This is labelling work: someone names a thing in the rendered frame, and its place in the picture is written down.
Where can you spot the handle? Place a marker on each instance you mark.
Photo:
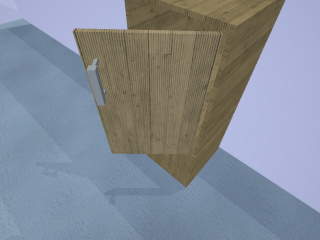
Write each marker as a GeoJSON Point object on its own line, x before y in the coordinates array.
{"type": "Point", "coordinates": [96, 84]}

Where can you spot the cupboard door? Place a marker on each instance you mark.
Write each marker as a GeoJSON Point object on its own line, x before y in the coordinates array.
{"type": "Point", "coordinates": [156, 84]}

